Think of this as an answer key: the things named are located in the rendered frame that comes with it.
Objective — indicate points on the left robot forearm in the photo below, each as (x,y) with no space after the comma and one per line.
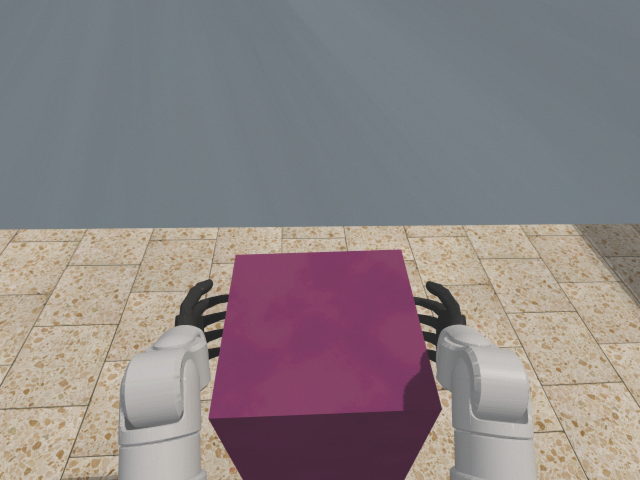
(160,408)

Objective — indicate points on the right robot forearm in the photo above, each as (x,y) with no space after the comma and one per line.
(491,407)

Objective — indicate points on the robot left hand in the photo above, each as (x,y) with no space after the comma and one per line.
(191,312)

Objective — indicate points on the robot right hand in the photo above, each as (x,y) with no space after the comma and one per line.
(448,314)

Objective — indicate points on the carton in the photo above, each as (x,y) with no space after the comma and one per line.
(323,371)

